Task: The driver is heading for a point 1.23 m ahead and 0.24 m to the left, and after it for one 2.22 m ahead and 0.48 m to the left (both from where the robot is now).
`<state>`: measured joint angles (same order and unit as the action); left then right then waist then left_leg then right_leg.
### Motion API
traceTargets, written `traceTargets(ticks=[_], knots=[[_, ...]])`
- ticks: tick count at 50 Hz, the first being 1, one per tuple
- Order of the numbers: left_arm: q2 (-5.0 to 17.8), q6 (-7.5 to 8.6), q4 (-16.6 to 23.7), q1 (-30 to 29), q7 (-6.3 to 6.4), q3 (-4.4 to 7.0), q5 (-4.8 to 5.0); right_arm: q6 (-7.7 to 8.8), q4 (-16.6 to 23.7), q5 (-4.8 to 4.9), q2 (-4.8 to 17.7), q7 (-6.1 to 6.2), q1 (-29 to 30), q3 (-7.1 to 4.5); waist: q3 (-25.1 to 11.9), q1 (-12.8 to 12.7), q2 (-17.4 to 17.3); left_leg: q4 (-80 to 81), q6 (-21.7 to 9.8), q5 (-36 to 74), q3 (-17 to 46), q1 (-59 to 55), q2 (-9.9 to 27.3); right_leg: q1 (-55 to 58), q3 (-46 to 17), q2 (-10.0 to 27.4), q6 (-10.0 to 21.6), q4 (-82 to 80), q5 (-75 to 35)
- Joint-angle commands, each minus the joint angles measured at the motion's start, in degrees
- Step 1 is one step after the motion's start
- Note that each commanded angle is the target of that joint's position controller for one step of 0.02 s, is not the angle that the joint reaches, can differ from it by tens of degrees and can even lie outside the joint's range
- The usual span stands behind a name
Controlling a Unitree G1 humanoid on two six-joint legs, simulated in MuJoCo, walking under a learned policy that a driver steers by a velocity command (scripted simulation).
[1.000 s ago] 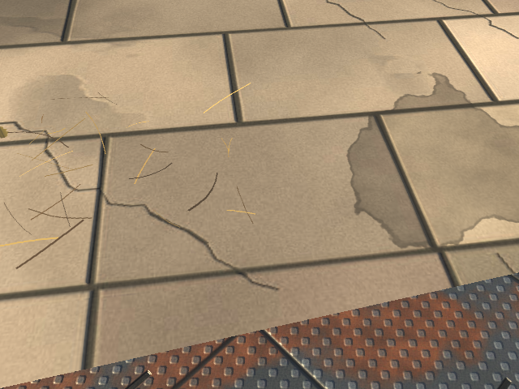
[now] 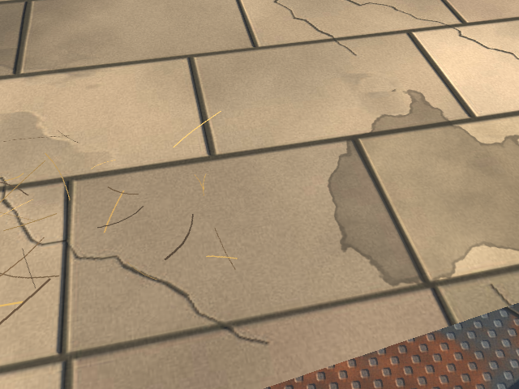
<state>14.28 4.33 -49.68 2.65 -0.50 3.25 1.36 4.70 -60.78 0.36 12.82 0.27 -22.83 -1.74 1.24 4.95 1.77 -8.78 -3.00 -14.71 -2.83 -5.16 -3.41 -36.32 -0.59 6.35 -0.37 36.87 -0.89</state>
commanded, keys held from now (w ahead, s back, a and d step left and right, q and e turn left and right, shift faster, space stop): w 1.00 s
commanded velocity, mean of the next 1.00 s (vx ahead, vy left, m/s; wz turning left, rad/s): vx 0.49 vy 0.00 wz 0.00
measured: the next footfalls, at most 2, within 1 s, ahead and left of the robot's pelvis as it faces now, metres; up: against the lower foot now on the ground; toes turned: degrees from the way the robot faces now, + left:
right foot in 0.14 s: +0.27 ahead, -0.15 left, +0.00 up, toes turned -2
left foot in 0.70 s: +0.58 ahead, +0.09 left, +0.00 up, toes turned +3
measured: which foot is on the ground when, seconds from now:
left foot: down 0.00-0.16, up 0.18-0.68, down 0.70-1.00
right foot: up 0.00-0.12, down 0.14-0.70, up 0.72-1.00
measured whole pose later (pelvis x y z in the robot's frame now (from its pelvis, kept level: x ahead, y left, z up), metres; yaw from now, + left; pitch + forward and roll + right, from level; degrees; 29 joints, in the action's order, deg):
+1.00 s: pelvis +0.56 +0.01 +0.01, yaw +1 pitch +1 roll +1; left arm 16.1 4.2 -51.1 7.3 0.5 3.7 0.5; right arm 5.4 -57.0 -0.1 13.7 -0.8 -18.7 -2.6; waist 0.6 3.1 2.4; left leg -13.0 -3.6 -9.0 -3.3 5.1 -3.8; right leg -38.4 -2.3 8.0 0.4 49.2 4.4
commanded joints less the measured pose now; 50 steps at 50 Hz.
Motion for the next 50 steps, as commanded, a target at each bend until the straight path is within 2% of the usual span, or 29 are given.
traceTargets(ticks=[1,3,5,6,7,8,9,10,11,12,14,15,17,20,24,29,32,33,34,35,36,37,38,39,40,42,44,47,50], knots=[[2.71,1.16,5.72,-8.88,-1.08,-0.11,0.28,-0.02,1.11,0.57,9.59,0.41,-2.6,-1.94,7.3,-0.24,-5.04,2.85,-7.98,14.68,6.81,4.03,17.02,-1.28,0.78,-1.31,1.14,-4.45,-1.36],[3.94,1.46,6.45,-9.11,-1.72,0.13,0.37,-0.41,1.15,0.69,10.4,0.47,-2.17,-2.38,6.45,-1.54,-5.51,0.04,-7.17,19.49,6.51,0.68,18.47,0.5,0.87,-2.06,2.81,-6.53,1.53],[6.68,1.59,5.51,-3.6,-1.83,1.35,0.33,-0.84,1.79,0.48,11.89,0.44,-0.41,-2.88,1.72,-5.5,-7.43,-7.66,-5.89,37.15,5.35,-0.79,18.39,10.25,2.87,-5.0,4.88,-7.07,4.65],[8.73,1.48,2.9,5.14,-1.54,2.67,0.34,-1.29,2.16,0.22,11.47,0.42,0.61,-2.71,-3.52,-10.1,-7.54,-17.99,-4.55,44.89,3.37,1.18,16.14,21.31,4.32,-7.0,6.51,-7.47,4.99],[11.61,1.26,-0.15,16.32,-0.98,3.94,0.21,-1.5,3.11,-0.36,10.05,0.45,0.7,-1.95,-10.83,-14.52,-6.01,-32.73,-2.63,38.13,1.8,10.81,13.26,38.27,-0.13,-3.22,9.03,-5.93,6.52],[17.63,1.02,-2.04,24.05,-0.81,5.28,-1.18,-0.59,4.13,-0.49,2.5,-0.25,-6.29,0.26,-20.9,-11.84,8.43,-56.88,1.6,10.05,0.13,34.01,3.34,60.84,-27.77,12.68,18.47,-9.52,19.41],[13.1,1.14,-2.12,23.47,-1.12,3.72,-1.09,1.1,3.46,0.72,3.7,-0.5,-4.81,0.23,-23.5,-12.29,10.34,-66.45,0.94,-17.28,9.45,41.51,0.12,60.93,-44.29,16.47,19.9,-20.85,25.86],[10.01,1.49,-1.51,17.62,-1.22,2.56,-0.73,2.21,5.64,2.55,9.11,-0.72,1.3,-1.29,-13.28,-11.09,8.3,-70.1,-0.48,-14.65,10.15,46.98,3.77,52.85,-36.35,14.35,16.37,-22.19,26.73],[7.8,1.7,-0.12,11.85,-1.26,1.77,-0.79,2.7,6.81,2.9,10.09,-0.49,5.06,-1.46,-7.56,-9.19,4.57,-68.08,-1.22,-9.04,8.31,46.35,7.2,43.68,-27.71,12.28,14.61,-23.47,22.03],[6.02,1.95,0.33,8.14,-1.52,1.17,-1.2,2.57,6.85,2.05,9.74,-0.04,6.49,-1.77,-3.8,-7.23,1.4,-64.25,-1.06,-4.49,7.28,43.74,9.65,35.43,-21.12,9.93,13.57,-25.26,15.98],[4.37,2.43,0.06,5.9,-1.88,0.63,-1.82,0.95,6.09,1.02,7.49,0.21,3.97,-2.0,-2.33,-3.86,3.02,-59.25,-0.58,-0.34,7.62,36.72,12.25,27.05,-14.01,6.43,12.38,-28.27,10.81],[4.66,2.58,-0.51,6.6,-1.87,0.66,-1.69,0.28,5.93,0.91,6.27,0.23,3.36,-1.87,-1.91,-3.36,2.75,-57.91,-0.14,0.1,7.1,35.8,12.47,25.19,-12.08,5.88,12.91,-29.34,8.91],[6.34,2.79,-1.67,8.77,-1.3,0.93,-1.64,-0.53,7.12,0.63,6.24,0.42,5.87,-1.98,0.13,-3.18,2.06,-53.81,1.07,3.05,6.51,38.5,13.0,23.67,-9.44,5.62,13.88,-31.27,6.37],[7.77,2.44,-2.91,12.36,-0.08,1.13,-1.59,-0.48,9.75,-0.09,6.74,0.44,12.94,-2.24,2.12,-4.87,0.93,-43.5,2.79,11.79,6.36,44.69,13.1,26.5,-7.65,5.59,13.83,-32.45,4.49],[8.69,1.9,-4.06,16.09,0.77,1.12,-0.95,0.29,11.99,0.14,5.26,-0.38,20.96,-1.62,3.07,-7.43,1.01,-29.63,3.18,21.46,3.75,42.52,10.55,28.41,-3.43,3.96,11.95,-32.6,3.7],[9.28,0.55,-6.49,20.73,1.07,1.53,-0.38,0.87,14.97,0.75,5.55,-1.97,27.85,-1.07,4.66,-9.05,0.8,-22.1,1.76,18.43,3.97,44.05,9.19,37.77,-3.18,7.48,11.46,-28.86,1.48],[10.4,-0.4,-6.49,19.72,1.3,2.12,-0.27,1.34,15.32,0.91,7.62,-2.73,25.77,-1.64,2.7,-6.66,2.17,-20.04,-0.39,11.78,3.0,39.17,7.57,41.92,-3.6,9.29,10.07,-23.85,-7.65],[10.85,-0.72,-6.14,18.49,1.3,2.23,-0.34,1.44,14.41,0.9,8.98,-2.7,21.8,-2.34,0.11,-4.17,2.98,-19.41,-1.42,10.26,1.33,32.85,5.73,41.91,-2.66,8.46,9.3,-18.97,-17.2],[9.87,-1.12,-5.83,17.78,1.26,1.84,-0.61,1.43,11.57,0.83,11.22,-2.4,12.92,-3.73,-5.19,0.07,2.31,-18.61,-2.96,10.75,-0.31,21.13,3.77,39.61,-0.37,5.43,7.92,-8.52,-24.07],[7.85,-1.17,-4.55,18.56,1.3,0.81,-1.45,1.33,8.9,0.19,15.23,-1.87,2.05,-5.07,-13.77,3.52,-2.14,-20.81,-6.27,11.36,8.03,3.28,11.24,28.94,2.09,2.1,5.99,8.06,-14.07],[0.11,0.11,-4.13,25.56,0.49,-1.4,-1.52,0.87,7.19,-0.18,20.07,-1.9,-3.38,-6.25,-21.3,0.27,-17.44,-15.1,-15.94,-0.53,35.83,-17.37,24.65,4.58,2.71,-9.07,1.53,29.71,18.78],[4.35,1.61,-4.77,22.68,0.37,-0.61,-0.34,0.95,7.5,0.26,14.42,-2.07,-2.42,-4.49,-21.82,1.82,-14.44,-8.19,-15.43,-6.25,44.5,-17.64,25.21,-2.51,-6.03,-8.85,2.35,37.71,33.59],[8.46,2.61,-3.09,17.54,0.17,0.52,1.38,1.22,8.44,0.35,11.9,-1.95,2.79,-3.63,-13.19,0.98,-11.81,-7.59,-12.51,-5.12,35.88,-10.67,23.66,-7.2,-6.13,-5.67,3.6,39.98,30.12],[8.68,2.94,-2.28,14.28,0.5,0.51,1.49,1.36,9.77,0.05,10.2,-1.88,7.72,-3.06,-8.66,-0.73,-7.15,-6.53,-10.93,-0.03,28.49,-2.47,21.62,-5.93,-4.37,-2.22,3.97,37.77,24.57],[8.33,2.72,-2.07,12.35,0.9,0.88,0.54,1.49,10.14,-0.41,8.47,-2.05,10.86,-2.54,-4.66,-2.22,-4.72,-4.59,-10.09,5.0,23.18,5.24,19.45,-3.77,-3.48,-0.16,3.74,33.84,20.57],[6.26,1.29,-2.48,14.37,1.08,1.04,-0.2,1.86,9.79,-1.06,6.93,-2.31,12.26,-2.03,-3.41,-5.08,-6.69,-1.51,-9.5,9.87,17.84,12.38,16.9,2.52,-3.84,2.03,3.32,29.49,16.76],[4.62,0.27,-2.29,14.3,1.14,0.87,-0.36,2.07,8.83,-0.7,8.2,-2.04,10.9,-2.29,-2.04,-5.89,-6.06,0.72,-10.3,13.11,14.44,14.86,16.35,2.47,-3.03,2.57,2.4,25.94,15.02],[4.93,-0.04,0.02,8.29,1.27,1.06,-1.05,1.85,7.63,-0.53,10.0,-0.94,8.03,-2.71,0.13,-4.75,-4.33,2.47,-10.6,16.61,11.64,13.36,16.25,-2.89,-2.61,2.83,0.57,16.77,7.39],[3.82,0.38,1.65,2.87,0.76,0.71,-0.94,1.36,6.93,-0.18,10.14,-0.24,6.03,-2.59,1.2,-3.25,-4.9,3.07,-8.78,16.72,7.69,12.58,14.16,-2.04,-1.19,1.49,0.25,5.76,-1.64]])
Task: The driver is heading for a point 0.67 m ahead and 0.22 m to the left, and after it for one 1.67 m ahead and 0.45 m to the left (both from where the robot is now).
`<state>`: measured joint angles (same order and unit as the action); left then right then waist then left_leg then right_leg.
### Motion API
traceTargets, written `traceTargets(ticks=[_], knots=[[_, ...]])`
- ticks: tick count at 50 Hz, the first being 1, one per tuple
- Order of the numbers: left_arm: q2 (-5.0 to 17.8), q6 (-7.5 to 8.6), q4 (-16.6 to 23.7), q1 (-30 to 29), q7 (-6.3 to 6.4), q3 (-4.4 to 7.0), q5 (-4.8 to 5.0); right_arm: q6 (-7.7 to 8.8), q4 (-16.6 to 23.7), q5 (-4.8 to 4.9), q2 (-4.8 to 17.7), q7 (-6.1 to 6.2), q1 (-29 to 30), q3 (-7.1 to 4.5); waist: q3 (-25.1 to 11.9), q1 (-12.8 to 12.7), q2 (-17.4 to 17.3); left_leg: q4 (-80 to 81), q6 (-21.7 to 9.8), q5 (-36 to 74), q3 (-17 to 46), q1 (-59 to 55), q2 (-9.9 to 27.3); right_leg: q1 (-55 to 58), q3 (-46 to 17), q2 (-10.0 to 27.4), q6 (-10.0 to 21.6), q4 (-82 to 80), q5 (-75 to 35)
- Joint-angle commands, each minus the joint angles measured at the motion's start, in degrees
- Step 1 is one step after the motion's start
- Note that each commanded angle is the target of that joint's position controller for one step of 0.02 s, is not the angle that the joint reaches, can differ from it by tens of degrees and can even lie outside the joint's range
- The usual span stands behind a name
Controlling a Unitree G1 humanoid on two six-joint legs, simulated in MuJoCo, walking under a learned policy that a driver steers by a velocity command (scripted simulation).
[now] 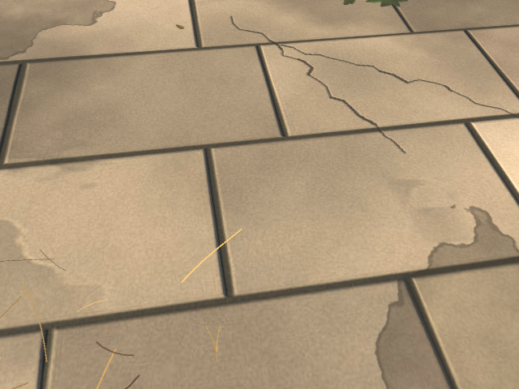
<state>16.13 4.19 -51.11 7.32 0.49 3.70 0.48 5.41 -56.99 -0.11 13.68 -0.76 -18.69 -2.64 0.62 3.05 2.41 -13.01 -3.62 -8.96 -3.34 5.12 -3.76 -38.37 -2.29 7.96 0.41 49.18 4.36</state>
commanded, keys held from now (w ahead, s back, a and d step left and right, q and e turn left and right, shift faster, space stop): w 0.14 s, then w+q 0.16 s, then q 0.70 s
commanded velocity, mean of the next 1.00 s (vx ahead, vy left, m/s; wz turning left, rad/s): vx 0.26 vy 0.00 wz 0.38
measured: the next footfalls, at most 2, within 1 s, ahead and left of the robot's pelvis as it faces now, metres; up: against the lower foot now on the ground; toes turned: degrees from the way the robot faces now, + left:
right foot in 0.24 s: +0.33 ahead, -0.16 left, +0.00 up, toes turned -1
left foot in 0.72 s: +0.44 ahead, +0.09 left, +0.00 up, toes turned +18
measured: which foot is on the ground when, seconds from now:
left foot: down 0.00-0.26, up 0.28-0.70, down 0.72-1.00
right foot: up 0.00-0.22, down 0.24-0.74, up 0.76-1.00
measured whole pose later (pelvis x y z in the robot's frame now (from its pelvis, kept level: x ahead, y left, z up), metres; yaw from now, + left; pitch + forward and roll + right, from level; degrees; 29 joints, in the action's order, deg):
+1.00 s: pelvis +0.36 -0.03 -0.01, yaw +25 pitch +3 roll -2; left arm 17.1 -0.1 -48.2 1.8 2.7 4.3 -0.1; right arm -0.7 -41.3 0.2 16.8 1.4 -9.3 -5.4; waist 3.3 1.3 0.7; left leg -25.4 -3.4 -5.5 5.2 22.5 -4.4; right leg -29.6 -5.1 0.4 -3.5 51.7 22.1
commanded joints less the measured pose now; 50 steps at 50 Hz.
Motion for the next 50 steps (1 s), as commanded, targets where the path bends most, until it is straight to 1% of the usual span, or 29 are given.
traceTargets(ticks=[1,5,8,10,11,12,13,14,15,16,17,18,20,22,26,30,32,34,35,36,37,38,39,40,41,42,43,45,50], knots=[[1.6,0.66,3.63,-3.91,-0.43,0.05,0.03,0.58,2.78,0.44,9.49,0.9,0.89,-1.71,2.29,-0.63,-5.57,7.53,-7.77,10.5,7.33,2.07,14.14,0.91,1.26,-0.84,-0.47,-9.77,-9.01],[1.5,1.07,5.83,-10.53,-1.53,-0.47,0.57,-0.22,0.67,0.93,9.92,1.08,-3.51,-1.89,4.26,1.54,-5.45,6.11,-7.59,9.94,6.75,-3.66,15.95,0.66,2.2,-2.52,0.17,-16.98,-9.73],[2.61,1.61,7.53,-12.75,-2.54,-0.34,0.67,-1.19,-0.29,1.22,10.4,1.37,-4.7,-2.34,4.67,0.93,-5.77,2.34,-6.85,14.11,8.21,-9.12,18.77,0.61,1.43,-3.12,1.94,-19.95,-4.67],[4.62,2.01,7.05,-8.79,-2.67,0.5,0.62,-1.7,0.07,1.38,11.33,1.5,-3.26,-2.7,2.38,-2.15,-6.94,-2.62,-5.86,23.49,9.26,-9.95,18.96,7.74,2.31,-5.09,3.14,-21.52,-0.54],[6.31,2.2,5.34,-2.48,-2.44,1.51,0.51,-1.97,0.56,1.4,11.4,1.48,-1.69,-2.67,-1.31,-5.84,-7.04,-9.5,-4.83,31.34,8.18,-8.42,17.05,17.1,3.82,-6.86,4.25,-23.06,-0.79],[9.45,2.28,2.44,7.87,-1.85,2.98,0.12,-2.04,1.4,0.95,9.76,1.44,-1.16,-1.99,-8.44,-10.03,-5.85,-21.41,-3.12,29.81,6.35,-1.59,13.66,33.09,2.33,-5.06,6.21,-21.05,-2.52],[14.92,2.18,1.01,16.43,-1.31,4.34,-1.16,-1.42,3.01,0.23,4.6,1.12,-5.3,-0.4,-18.29,-10.23,3.84,-42.99,0.54,10.08,2.67,18.76,6.47,56.78,-16.17,9.4,12.45,-20.29,0.62],[13.05,1.7,0.27,18.1,-1.45,3.72,-0.61,-0.37,2.17,1.13,1.75,0.98,-8.28,0.53,-24.94,-9.48,13.85,-56.92,1.92,-24.08,6.86,31.02,0.72,64.0,-36.37,17.35,17.17,-29.08,9.03],[8.57,1.73,0.89,14.82,-1.38,2.28,-0.3,0.3,2.7,2.79,8.61,0.92,-4.1,-1.34,-17.48,-9.9,8.08,-62.36,1.07,-22.98,11.43,35.89,4.32,57.56,-31.84,15.34,14.37,-31.27,13.96],[6.61,1.79,2.09,9.47,-1.13,1.56,-0.54,0.42,4.06,3.35,9.72,1.17,0.13,-1.77,-9.77,-8.49,5.73,-62.32,0.84,-18.6,9.63,36.77,6.79,48.53,-22.8,14.02,12.27,-32.23,6.28],[4.84,2.06,2.46,5.08,-1.31,0.94,-0.92,0.05,4.03,2.74,8.86,1.68,1.59,-1.97,-5.2,-6.36,2.04,-59.38,1.42,-14.98,8.86,33.74,8.69,39.84,-15.18,11.68,11.19,-33.66,-4.71],[3.42,2.41,2.63,2.36,-1.4,0.53,-1.47,-0.86,3.63,1.99,7.92,2.1,0.51,-2.5,-3.23,-4.05,2.24,-56.81,1.81,-12.85,9.06,29.84,10.17,33.92,-9.07,10.02,10.33,-34.68,-13.22],[3.3,2.59,2.32,-0.22,-1.41,0.67,-2.01,-2.85,3.49,1.85,4.95,2.13,-2.3,-2.49,-2.2,-1.2,3.7,-54.96,2.93,-11.98,7.88,24.61,10.64,27.32,-1.54,8.5,10.72,-35.22,-24.5],[4.74,2.54,1.85,-0.75,-0.59,1.09,-2.07,-4.11,5.47,1.67,4.42,2.22,-0.53,-2.7,-1.15,-0.3,3.19,-50.89,3.67,-8.03,6.84,26.01,10.32,25.61,3.34,7.73,11.06,-36.5,-28.5],[7.05,0.95,1.73,-1.26,1.55,1.72,-1.55,-4.53,9.16,0.75,3.62,1.01,4.9,-2.41,-2.2,-1.36,2.31,-35.62,4.3,4.04,3.7,23.89,9.85,26.89,10.52,6.31,10.71,-36.76,-27.54],[8.51,-0.91,1.15,0.11,2.33,2.14,-0.35,-5.06,12.61,0.63,4.71,-0.58,10.11,-2.7,-2.59,-3.2,1.84,-27.64,3.44,5.49,1.95,23.67,8.65,33.07,11.73,8.14,10.2,-33.89,-25.27],[9.29,-1.89,1.25,-0.02,2.38,2.51,0.44,-5.48,14.28,0.56,5.78,-1.28,11.26,-3.14,-2.18,-3.02,2.27,-25.65,2.21,1.1,1.35,23.73,8.05,35.44,11.33,9.59,9.25,-30.62,-24.71],[9.69,-2.76,1.84,-1.05,2.6,2.84,1.16,-5.6,15.01,0.64,6.82,-1.77,9.67,-3.71,-2.51,-1.68,2.47,-21.87,0.35,-2.05,-0.29,21.26,6.25,36.74,11.51,9.74,7.53,-24.44,-27.46],[9.22,-3.15,2.06,-1.47,2.72,2.79,1.43,-5.31,14.41,0.6,7.74,-1.68,6.1,-4.35,-4.11,0.34,1.19,-16.72,-1.16,1.88,-1.57,15.57,4.15,35.77,13.08,7.78,5.55,-17.56,-28.71],[8.16,-3.32,1.58,2.07,2.45,2.56,0.65,-4.92,13.82,0.32,11.91,-0.84,1.9,-5.93,-7.05,1.5,-4.75,-11.96,-3.71,19.17,2.53,6.1,4.56,31.4,14.6,3.41,1.69,-6.54,-21.68],[5.0,-2.95,3.91,2.11,1.85,1.49,-2.06,-5.05,14.47,-0.37,18.88,0.65,0.1,-7.53,-10.07,-0.38,-18.45,-14.01,-10.92,49.92,21.57,-6.56,17.76,14.32,15.74,-4.02,-3.06,12.12,12.64],[4.24,-2.58,5.2,2.78,1.12,0.91,-1.91,-4.81,16.18,-1.46,18.2,0.46,1.19,-6.58,-19.39,-1.45,-18.46,-11.11,-22.0,44.46,38.6,-13.91,26.56,4.25,4.13,-11.48,-4.28,25.97,37.86],[6.68,-2.51,4.82,0.55,0.5,1.54,-0.21,-4.37,17.22,-0.7,15.17,-0.22,3.04,-5.69,-18.49,-0.07,-10.29,-9.38,-19.9,37.58,33.97,-11.34,24.34,1.91,-2.0,-8.79,-3.18,28.23,35.36],[6.52,-2.62,5.21,-1.59,0.59,1.6,0.67,-3.99,17.8,0.15,13.23,-0.09,6.58,-5.22,-13.44,-1.14,-7.46,-8.86,-16.19,30.08,27.86,-6.53,21.12,0.37,-2.12,-7.2,-2.3,26.05,30.61],[6.35,-2.95,4.56,-2.21,1.35,1.77,-0.07,-4.11,18.11,0.89,12.09,0.26,9.06,-4.98,-9.67,-2.27,-3.57,-7.7,-12.89,22.65,24.64,-1.7,18.29,0.45,-1.94,-5.83,-2.4,21.52,26.36],[7.49,-3.45,4.72,-2.68,2.04,2.23,-0.77,-4.48,18.42,1.16,11.06,0.86,10.77,-4.65,-8.2,-3.21,-4.62,-6.53,-11.33,17.4,23.03,2.62,16.6,2.73,-2.09,-5.09,-2.48,17.46,23.43],[7.32,-3.85,4.74,-2.39,2.11,2.28,-0.9,-4.83,18.83,0.52,11.23,1.25,11.21,-4.62,-7.82,-3.91,-6.7,-5.63,-10.86,15.38,22.57,5.94,15.29,5.74,-1.56,-5.85,-2.65,15.95,21.42],[5.88,-4.06,4.56,-1.34,2.27,2.0,-0.65,-5.0,19.27,-0.03,11.87,1.83,10.79,-4.87,-8.36,-4.22,-8.31,-5.04,-10.64,14.49,22.19,6.86,14.03,7.78,-1.42,-7.16,-3.18,10.42,19.64],[5.17,-4.04,4.94,-2.95,2.35,1.54,-0.47,-5.71,20.06,0.38,12.98,2.94,10.77,-5.3,-8.45,-2.84,-9.9,-4.25,-9.34,1.63,24.83,8.65,12.59,11.11,-2.52,-8.56,-4.48,-0.83,15.54]])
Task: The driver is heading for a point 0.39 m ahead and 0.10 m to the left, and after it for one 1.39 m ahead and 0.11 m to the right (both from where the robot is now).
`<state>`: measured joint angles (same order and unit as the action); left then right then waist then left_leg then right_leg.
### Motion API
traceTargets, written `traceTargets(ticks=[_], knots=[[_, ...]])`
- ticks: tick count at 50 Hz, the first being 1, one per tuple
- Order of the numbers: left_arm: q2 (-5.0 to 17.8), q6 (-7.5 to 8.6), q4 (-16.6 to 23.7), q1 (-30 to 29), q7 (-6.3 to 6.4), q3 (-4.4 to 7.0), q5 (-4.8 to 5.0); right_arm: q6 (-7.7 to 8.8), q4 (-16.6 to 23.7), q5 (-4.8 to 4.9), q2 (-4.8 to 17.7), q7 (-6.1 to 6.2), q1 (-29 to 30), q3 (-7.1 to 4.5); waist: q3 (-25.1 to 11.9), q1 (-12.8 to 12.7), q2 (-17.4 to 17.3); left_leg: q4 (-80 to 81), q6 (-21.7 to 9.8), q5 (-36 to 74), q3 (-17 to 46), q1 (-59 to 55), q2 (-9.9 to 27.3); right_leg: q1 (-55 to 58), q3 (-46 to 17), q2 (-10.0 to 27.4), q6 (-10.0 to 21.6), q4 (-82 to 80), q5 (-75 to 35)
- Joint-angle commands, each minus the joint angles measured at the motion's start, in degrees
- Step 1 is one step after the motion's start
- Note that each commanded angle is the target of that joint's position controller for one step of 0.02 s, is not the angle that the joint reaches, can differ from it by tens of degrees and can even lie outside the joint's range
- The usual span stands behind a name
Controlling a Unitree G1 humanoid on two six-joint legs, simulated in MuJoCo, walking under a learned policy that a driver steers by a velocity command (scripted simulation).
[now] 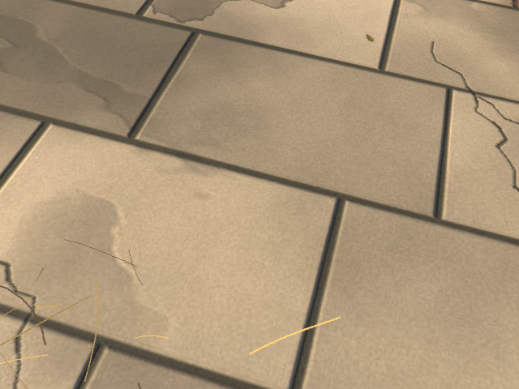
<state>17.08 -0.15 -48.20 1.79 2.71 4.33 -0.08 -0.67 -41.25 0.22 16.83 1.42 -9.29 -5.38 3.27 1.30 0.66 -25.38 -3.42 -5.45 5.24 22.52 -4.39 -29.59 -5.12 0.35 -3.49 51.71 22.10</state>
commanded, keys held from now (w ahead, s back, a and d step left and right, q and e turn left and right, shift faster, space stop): w+q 0.62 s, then w+e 0.38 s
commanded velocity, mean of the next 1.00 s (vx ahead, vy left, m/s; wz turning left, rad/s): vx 0.39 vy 0.00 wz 0.36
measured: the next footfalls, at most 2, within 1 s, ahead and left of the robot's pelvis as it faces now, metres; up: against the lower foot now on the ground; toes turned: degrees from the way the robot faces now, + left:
right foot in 0.16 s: +0.07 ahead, -0.15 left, +0.00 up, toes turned +10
left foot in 0.64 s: +0.25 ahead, +0.21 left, +0.00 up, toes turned +27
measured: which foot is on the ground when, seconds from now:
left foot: down 0.00-0.16, up 0.18-0.62, down 0.64-1.00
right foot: up 0.00-0.14, down 0.16-0.66, up 0.68-1.00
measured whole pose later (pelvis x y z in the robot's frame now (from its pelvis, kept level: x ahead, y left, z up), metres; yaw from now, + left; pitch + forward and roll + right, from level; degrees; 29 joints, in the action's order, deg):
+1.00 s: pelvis +0.32 +0.15 +0.00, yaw +20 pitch +1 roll +2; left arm 16.8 3.3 -45.4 11.3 -1.1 3.7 1.3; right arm 5.5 -44.9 -0.8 14.3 -0.6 -17.8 -3.6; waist 0.6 1.8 2.6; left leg -12.5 -3.2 -14.6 -8.1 -0.8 -4.0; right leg -42.4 -4.1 5.9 -0.3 46.7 -4.9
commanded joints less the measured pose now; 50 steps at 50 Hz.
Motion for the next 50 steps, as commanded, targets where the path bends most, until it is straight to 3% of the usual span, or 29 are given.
traceTargets(ticks=[1,5,7,8,9,10,11,12,14,16,22,27,28,30,31,32,33,34,35,36,37,38,39,41,42,45,50], knots=[[4.56,0.46,2.16,2.73,-0.15,0.96,0.22,0.16,4.52,0.13,9.56,0.85,1.46,-2.46,-11.57,-0.99,-8.55,9.12,-9.2,-9.67,17.24,-8.01,12.65,3.7,0.36,-1.12,-0.47,-5.52,-2.94],[5.37,1.93,2.44,4.58,-1.5,1.21,0.83,-0.33,5.15,0.48,9.34,0.86,1.92,-2.16,-9.89,-1.72,-11.64,10.84,-7.81,-26.33,21.48,-3.68,11.35,11.11,2.31,-2.56,1.43,-15.17,-1.22],[5.3,2.85,0.56,10.22,-2.0,1.56,1.09,-0.67,5.55,0.9,8.27,1.13,2.88,-1.72,-8.33,-4.99,-10.21,8.46,-4.95,-30.55,20.69,2.16,8.33,21.13,3.53,-1.91,3.9,-26.82,-5.69],[8.0,3.15,-0.87,15.31,-1.79,2.39,0.57,-0.69,6.19,1.06,5.94,1.22,3.3,-1.07,-8.15,-6.69,-5.06,-0.48,-1.6,-32.07,16.38,10.34,4.59,29.62,-2.33,5.35,6.48,-32.56,-2.03],[11.91,3.06,-1.15,17.7,-1.38,3.0,-0.42,-0.31,6.6,1.45,1.16,0.91,1.41,-0.05,-9.2,-4.92,8.23,-19.6,1.1,-29.44,3.82,19.82,-2.96,34.67,-18.18,18.71,10.95,-36.74,10.44],[14.21,3.78,0.21,14.55,-2.09,3.43,-2.59,1.03,9.9,1.32,5.16,0.43,4.74,-0.82,-2.86,-4.27,13.86,-26.76,0.93,-24.75,4.64,28.46,-0.04,26.65,-33.3,24.58,16.79,-42.93,21.08],[11.05,4.4,2.23,9.68,-1.58,2.8,-1.9,1.5,9.11,1.03,8.59,-0.02,4.08,-1.69,0.23,-2.35,11.01,-31.57,1.08,-18.95,6.0,28.88,2.63,24.97,-28.75,22.67,15.87,-43.14,20.63],[8.22,4.61,2.82,7.34,-1.04,2.09,-0.62,1.45,7.41,0.69,9.21,-0.42,1.6,-2.13,0.45,-1.34,9.88,-33.61,1.93,-14.45,4.92,28.51,3.21,25.7,-21.99,19.26,12.93,-42.99,15.67],[6.93,4.72,2.78,9.09,-0.52,1.51,0.08,1.45,6.25,0.28,7.17,-1.01,0.51,-1.85,0.15,-2.24,7.83,-37.87,3.51,-9.01,2.54,27.56,4.53,26.44,-12.97,16.15,10.45,-43.29,6.62],[6.44,5.24,2.02,12.88,-0.56,1.23,-0.48,1.83,6.73,0.7,4.73,-1.49,1.76,-1.21,0.07,-3.75,6.31,-39.98,4.23,-4.9,0.75,27.17,5.41,26.57,-6.19,14.65,10.22,-43.81,-0.43],[8.39,5.08,1.64,17.98,-1.16,1.58,-0.57,2.26,10.5,1.21,2.47,-2.87,7.97,0.07,1.94,-7.2,6.75,-26.55,5.79,1.76,-2.86,25.33,8.24,28.92,4.68,14.74,11.2,-44.31,-11.66],[10.69,4.38,1.08,20.12,-1.78,2.48,0.99,2.42,13.24,1.54,1.42,-4.75,12.12,1.01,4.42,-8.03,5.8,-15.31,2.66,-2.17,-7.76,19.01,8.43,30.64,10.01,17.03,10.88,-43.14,-16.46],[11.12,4.11,0.93,20.15,-1.96,2.68,1.39,2.37,13.54,1.5,1.76,-4.99,12.07,0.93,4.36,-7.42,5.95,-13.61,1.5,-4.18,-8.76,16.98,7.8,31.32,11.02,17.48,10.52,-41.85,-20.39],[12.79,3.66,1.03,19.31,-1.97,3.21,1.94,2.17,13.3,1.11,4.03,-5.1,8.34,-0.2,0.58,-3.79,7.38,-11.18,-1.35,-8.31,-11.88,7.32,3.98,32.01,14.14,17.47,9.44,-33.56,-44.59],[13.17,3.41,1.2,18.53,-1.8,3.26,2.22,1.99,11.43,1.14,6.17,-4.89,0.82,-1.58,-4.39,1.01,6.69,-7.91,-3.32,-6.41,-13.32,-3.41,1.19,30.78,16.74,16.26,8.31,-23.28,-56.13],[11.32,3.66,0.93,20.28,-1.67,2.41,2.03,1.65,8.4,1.37,8.87,-4.01,-9.18,-3.32,-10.46,5.7,4.25,-5.46,-5.62,-2.65,-11.64,-20.82,-0.31,22.72,17.82,14.43,6.83,-11.04,-55.83],[5.94,4.38,2.95,21.38,-2.15,0.31,-0.37,1.32,6.55,1.47,13.34,-2.64,-16.56,-4.28,-16.82,7.07,-6.84,-4.65,-10.56,-8.23,8.95,-42.27,13.14,1.23,17.16,10.68,4.03,8.87,-21.46],[2.4,6.29,4.71,23.05,-2.59,-1.36,0.13,2.16,7.46,1.39,16.38,-2.53,-15.87,-3.77,-26.23,3.65,-15.79,6.21,-19.25,-16.41,40.13,-47.99,26.99,-11.56,7.74,1.46,2.62,24.51,11.79],[8.51,7.27,5.17,16.75,-2.91,0.46,2.91,3.03,7.03,0.28,11.26,-3.0,-15.31,-2.15,-22.94,6.64,-7.71,8.32,-16.36,-14.37,34.82,-44.29,26.46,-16.08,1.14,3.93,3.32,28.84,8.01],[8.59,7.54,6.28,13.52,-3.08,0.41,3.72,3.59,5.89,0.1,9.25,-3.12,-13.21,-1.39,-15.16,5.58,-7.82,7.55,-13.95,-8.43,24.34,-36.47,24.42,-17.74,2.3,6.17,4.43,27.51,4.17],[7.84,7.46,5.5,13.52,-2.74,0.34,2.47,4.05,5.54,0.31,7.61,-3.11,-9.5,-0.74,-11.1,2.91,-3.78,7.68,-11.81,-2.6,16.86,-28.33,21.77,-15.04,2.05,8.77,4.58,23.07,-0.54],[7.49,6.64,4.69,13.59,-2.53,0.58,1.43,4.43,5.36,0.05,5.12,-3.24,-5.73,-0.04,-7.88,0.74,-3.81,10.05,-9.98,-1.62,11.63,-21.78,18.48,-12.08,1.81,10.31,4.79,19.52,-4.61],[6.95,5.65,4.12,16.41,-2.81,0.57,1.73,4.94,5.34,-0.46,5.16,-3.22,-3.94,0.03,-7.23,-1.38,-7.43,12.48,-10.35,0.21,9.15,-16.69,18.56,-7.93,1.16,10.98,4.41,18.91,-7.37],[5.71,4.01,2.74,18.41,-3.01,0.53,1.79,6.32,4.18,-0.35,3.79,-3.27,-2.84,0.2,-4.84,-2.78,-5.74,14.9,-9.67,7.25,2.81,-12.84,16.86,-6.26,0.79,10.39,3.64,17.19,-9.79],[4.67,3.48,3.06,17.82,-2.89,0.42,1.88,6.73,3.52,-0.81,4.98,-3.07,-2.44,-0.12,-4.06,-3.51,-5.41,16.31,-9.59,6.73,0.91,-11.88,17.06,-7.39,0.47,9.74,3.01,15.6,-12.0],[3.86,3.42,4.5,13.17,-2.74,0.4,1.68,7.27,1.68,-1.42,4.38,-2.37,-4.14,-0.04,-0.85,-2.0,-3.34,17.57,-8.05,10.86,-5.21,-12.96,15.79,-11.72,-1.88,7.42,2.22,6.88,-20.13],[1.52,4.31,7.36,4.82,-4.57,-0.75,1.3,7.15,-0.47,-0.66,6.07,-1.3,-6.23,-0.3,2.13,1.26,-2.31,19.68,-5.63,11.59,-11.25,-17.22,16.38,-10.28,2.84,5.16,3.82,-10.51,-31.84]])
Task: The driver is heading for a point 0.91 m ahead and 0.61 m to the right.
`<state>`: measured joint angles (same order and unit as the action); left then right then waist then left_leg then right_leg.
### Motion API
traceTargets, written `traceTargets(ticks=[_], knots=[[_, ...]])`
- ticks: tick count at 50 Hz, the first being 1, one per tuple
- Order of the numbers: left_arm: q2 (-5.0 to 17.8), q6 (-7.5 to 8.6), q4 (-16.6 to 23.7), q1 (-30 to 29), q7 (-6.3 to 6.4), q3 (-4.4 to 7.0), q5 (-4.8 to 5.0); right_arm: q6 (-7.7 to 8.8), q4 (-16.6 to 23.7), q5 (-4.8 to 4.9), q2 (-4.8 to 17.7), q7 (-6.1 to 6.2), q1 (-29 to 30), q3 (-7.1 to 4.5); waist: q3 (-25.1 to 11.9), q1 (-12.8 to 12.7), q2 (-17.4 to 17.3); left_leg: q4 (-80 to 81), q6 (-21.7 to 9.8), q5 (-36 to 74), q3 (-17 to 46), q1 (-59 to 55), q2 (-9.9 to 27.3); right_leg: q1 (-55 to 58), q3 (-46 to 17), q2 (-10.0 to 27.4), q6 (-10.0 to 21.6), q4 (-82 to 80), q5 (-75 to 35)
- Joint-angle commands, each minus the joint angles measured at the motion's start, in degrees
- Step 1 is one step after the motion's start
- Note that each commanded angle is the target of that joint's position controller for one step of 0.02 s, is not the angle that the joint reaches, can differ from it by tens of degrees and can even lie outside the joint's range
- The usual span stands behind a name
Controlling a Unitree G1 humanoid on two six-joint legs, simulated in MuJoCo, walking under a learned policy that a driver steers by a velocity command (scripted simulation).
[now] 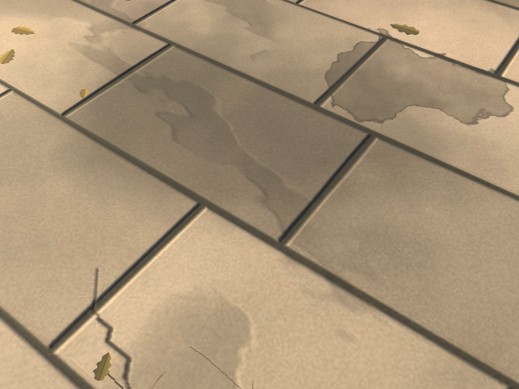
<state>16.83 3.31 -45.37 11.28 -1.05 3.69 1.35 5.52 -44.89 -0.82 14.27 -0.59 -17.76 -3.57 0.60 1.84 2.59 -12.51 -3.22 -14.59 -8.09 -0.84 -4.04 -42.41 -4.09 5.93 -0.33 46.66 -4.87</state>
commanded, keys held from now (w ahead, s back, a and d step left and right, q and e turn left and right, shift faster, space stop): w+e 1.00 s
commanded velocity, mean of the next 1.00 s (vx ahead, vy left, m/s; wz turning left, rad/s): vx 0.50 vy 0.00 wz -0.54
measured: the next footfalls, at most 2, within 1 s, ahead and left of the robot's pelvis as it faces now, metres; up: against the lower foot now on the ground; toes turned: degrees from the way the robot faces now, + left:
right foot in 0.20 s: +0.29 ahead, -0.12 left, +0.00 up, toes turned -8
left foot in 0.66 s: +0.60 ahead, +0.02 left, +0.00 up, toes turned -27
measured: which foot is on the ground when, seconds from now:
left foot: down 0.00-0.20, up 0.22-0.64, down 0.66-1.00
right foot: up 0.00-0.18, down 0.20-0.66, up 0.68-1.00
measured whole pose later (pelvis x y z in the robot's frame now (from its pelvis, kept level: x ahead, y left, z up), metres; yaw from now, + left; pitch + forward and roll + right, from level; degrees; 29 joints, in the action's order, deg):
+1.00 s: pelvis +0.56 -0.10 +0.00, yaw -35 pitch +2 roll +2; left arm 17.6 0.9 -34.5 8.5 -1.3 3.8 1.3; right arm 4.9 -47.1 -0.2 16.5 0.1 -19.4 -3.9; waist 1.9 4.9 2.6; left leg -15.9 -0.3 -14.9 -8.4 2.4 -0.5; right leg -40.4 -2.9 5.3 -0.7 50.2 5.1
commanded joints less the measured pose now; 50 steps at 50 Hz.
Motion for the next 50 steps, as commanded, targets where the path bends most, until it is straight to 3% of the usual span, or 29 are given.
traceTargets(ticks=[1,4,6,8,9,10,11,12,13,14,15,16,19,22,24,26,29,31,32,33,34,35,36,37,38,40,42,45,50], knots=[[1.42,0.91,5.44,-6.39,-1.2,-0.35,-0.15,0.68,2.46,0.6,8.92,0.85,1.04,-2.24,5.51,1.51,-3.87,6.28,-5.7,21.99,1.51,3.65,16.81,1.49,2.33,-0.58,1.22,-7.51,-4.44],[1.44,1.04,8.42,-9.8,-2.61,-0.57,-0.24,-0.94,1.14,1.17,9.94,1.34,-0.86,-2.69,5.77,2.32,-3.86,1.95,-5.26,30.38,0.18,-4.82,19.16,-1.69,4.73,-1.65,3.08,-11.11,1.76],[2.77,0.81,9.85,-8.87,-3.22,-0.01,-0.23,-2.09,1.34,1.32,11.63,1.96,0.01,-3.09,3.03,0.58,-5.87,-4.44,-4.08,48.35,-1.43,-7.68,19.47,2.46,8.21,-4.57,4.99,-11.69,8.12],[6.05,0.22,9.47,-1.72,-3.06,1.62,-0.14,-3.12,1.72,1.33,13.31,2.65,0.6,-3.37,-2.91,-3.86,-8.56,-17.22,-2.72,65.2,-2.44,-8.05,18.81,13.44,11.07,-8.9,7.66,-10.64,14.3],[9.05,0.11,7.94,6.88,-2.38,3.21,-0.04,-3.3,2.01,1.62,13.39,2.89,1.75,-3.17,-7.41,-8.9,-7.81,-29.27,-1.18,63.02,-3.5,-2.6,17.0,26.75,10.44,-10.76,9.91,-14.3,11.64],[13.75,-0.59,6.92,14.64,-1.12,4.74,-0.08,-2.57,2.99,0.78,11.19,3.01,0.61,-2.15,-13.44,-11.8,-1.26,-46.97,1.03,42.46,-3.5,11.14,13.9,44.64,-2.67,-3.02,13.56,-15.66,10.16],[18.03,-0.11,8.14,12.39,-0.92,5.34,0.24,-0.64,5.86,-0.27,3.09,1.73,-5.2,0.5,-19.83,-4.76,13.32,-70.06,5.53,-15.87,3.74,37.53,-0.91,64.49,-38.88,12.56,27.4,-22.22,16.53],[12.78,0.17,8.52,14.4,-0.93,3.93,-0.23,1.83,6.16,1.59,8.9,0.4,0.21,-0.46,-24.7,-9.44,5.36,-74.03,4.03,-17.04,16.46,44.48,0.96,68.1,-44.28,12.85,26.48,-28.04,22.22],[9.87,0.48,8.42,12.38,-0.72,3.2,-0.58,2.79,7.98,3.54,10.41,-0.21,5.25,-0.7,-16.22,-9.49,2.29,-70.81,2.56,-12.78,16.26,47.62,4.15,62.3,-34.76,10.97,22.65,-28.59,21.05],[8.72,0.74,8.92,8.6,-0.76,2.78,-0.4,3.22,8.6,2.74,9.26,0.02,6.93,-0.26,-9.29,-6.43,-4.43,-64.02,2.1,-9.11,15.29,46.28,6.75,52.12,-28.04,8.43,20.31,-29.0,15.11],[6.62,0.77,9.58,5.09,-0.67,2.1,-0.32,2.91,8.2,0.93,9.44,0.5,8.08,-0.67,-5.48,-4.39,-6.53,-58.25,2.27,-7.0,14.27,42.87,8.56,44.52,-22.53,5.96,18.51,-30.08,9.13],[6.78,0.79,10.66,3.38,-0.37,1.94,-1.16,2.3,8.4,0.58,9.65,0.46,6.59,-0.93,-4.09,-2.35,-3.27,-57.06,3.02,-6.13,14.35,38.9,9.05,38.49,-21.01,5.28,19.46,-31.19,3.44],[7.66,0.9,10.77,2.16,0.38,2.21,-0.85,0.57,7.87,-0.07,8.23,0.71,4.71,-0.61,-2.49,-0.43,-2.44,-48.37,5.87,-4.05,12.34,35.5,9.8,30.03,-15.22,2.67,18.92,-33.09,-2.63],[9.58,0.42,10.01,3.63,1.34,2.76,-0.28,0.04,9.48,-0.37,5.79,0.83,10.98,0.56,-1.12,-2.5,-0.61,-34.5,7.84,7.71,10.63,32.85,8.0,25.08,-10.12,-1.05,16.11,-32.79,-0.89],[9.67,-0.12,9.43,5.33,1.67,2.8,-0.05,0.36,10.12,0.06,5.41,0.5,15.23,0.84,-1.45,-4.68,1.11,-25.79,8.01,16.13,10.14,29.36,5.68,24.32,-9.43,-2.6,13.97,-31.62,3.54],[9.8,-0.56,8.64,7.5,1.73,2.85,0.09,0.73,10.84,0.85,6.2,0.08,18.07,0.59,-1.86,-6.05,2.17,-21.29,7.86,18.63,10.65,27.74,4.15,26.13,-12.03,-1.79,13.03,-30.11,7.23],[9.01,-1.04,8.18,8.7,1.85,2.75,0.29,1.51,11.24,1.3,8.48,-0.48,18.67,-0.48,-2.14,-5.52,3.51,-16.45,6.16,14.59,12.77,26.62,3.52,31.61,-18.05,0.27,11.76,-25.48,11.89],[8.49,-1.26,8.58,7.23,1.88,2.71,0.06,2.12,10.32,1.54,9.72,-0.5,14.6,-1.46,-2.46,-2.61,5.18,-14.05,3.92,11.37,12.27,21.36,3.53,32.37,-20.42,0.51,10.34,-21.56,11.68],[6.8,-1.16,9.01,6.78,1.8,2.16,-0.15,2.43,9.34,1.16,10.96,-0.2,9.89,-2.28,-4.84,-0.05,5.06,-12.64,2.14,11.26,12.3,13.78,4.66,30.9,-19.07,-1.66,8.62,-16.56,9.87],[3.27,-0.85,10.04,6.64,1.58,0.88,-0.72,2.69,8.84,0.08,13.87,0.33,2.02,-3.24,-11.64,3.49,0.2,-13.18,-1.73,7.47,20.49,0.72,13.54,25.38,-14.7,-4.85,6.33,-2.24,14.52],[-0.5,-0.3,11.63,14.53,1.59,-0.36,0.3,1.97,7.0,-0.87,18.93,0.35,-3.73,-4.37,-18.73,0.6,-17.34,-8.98,-11.55,-2.69,46.2,-17.78,26.97,6.08,-6.35,-13.07,2.21,17.04,37.7],[5.12,-0.23,10.72,15.35,1.81,0.36,1.32,1.55,6.56,0.76,15.06,-0.06,-4.29,-3.88,-17.09,1.57,-17.64,-5.52,-12.8,-18.08,56.35,-17.79,29.44,-3.2,-6.2,-8.46,1.21,26.3,38.34],[8.96,-0.61,10.82,9.41,1.87,1.43,1.05,1.17,7.47,0.99,10.76,0.22,-1.76,-2.72,-9.69,3.42,-11.39,-4.55,-9.93,-18.95,47.3,-11.68,26.36,-5.3,-5.91,-6.21,0.76,29.2,32.79],[9.09,-0.94,11.63,5.55,1.94,1.65,0.15,0.68,7.67,0.56,9.31,0.38,0.85,-2.09,-5.37,3.03,-7.81,-4.36,-7.8,-11.55,38.66,-5.15,23.63,-4.13,-4.0,-4.46,0.5,28.69,28.62],[8.39,-0.96,12.5,3.3,1.75,1.77,-0.46,0.39,7.36,0.26,8.12,0.46,2.62,-1.61,-2.15,2.16,-7.15,-3.27,-7.11,-4.64,32.83,0.26,21.29,-2.89,-3.9,-3.07,0.38,26.28,25.74],[6.36,-1.36,12.99,3.48,1.03,1.71,0.23,0.5,6.61,-0.01,6.88,0.7,3.9,-1.15,-0.2,0.17,-9.37,-0.54,-6.26,2.53,24.62,5.98,18.46,1.05,-2.92,-0.91,0.47,22.86,23.2],[4.21,-1.94,13.37,3.17,0.77,1.19,0.31,0.89,5.36,0.47,7.57,0.67,3.67,-1.44,0.34,-0.38,-9.3,1.56,-7.3,6.82,20.03,7.43,18.5,1.07,-1.74,-0.19,-0.02,19.92,22.32],[2.97,-2.15,14.39,0.4,0.59,0.65,-0.15,0.92,3.61,0.39,10.06,0.72,3.17,-2.21,0.67,-0.29,-7.72,2.86,-8.08,13.54,14.74,6.06,19.57,-1.01,-1.27,0.51,-0.95,13.31,17.14],[1.92,-1.28,15.6,-7.38,-1.03,0.0,-0.04,0.08,1.46,0.93,11.82,1.0,2.12,-2.42,2.43,2.51,-6.03,2.9,-5.66,17.84,4.99,3.87,17.95,2.54,2.71,-0.47,0.21,-2.14,4.52]])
